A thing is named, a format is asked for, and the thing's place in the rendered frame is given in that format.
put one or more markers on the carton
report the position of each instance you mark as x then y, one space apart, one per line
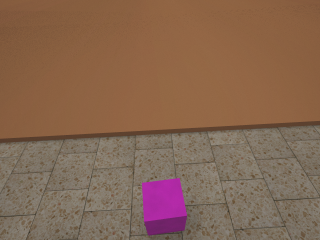
163 206

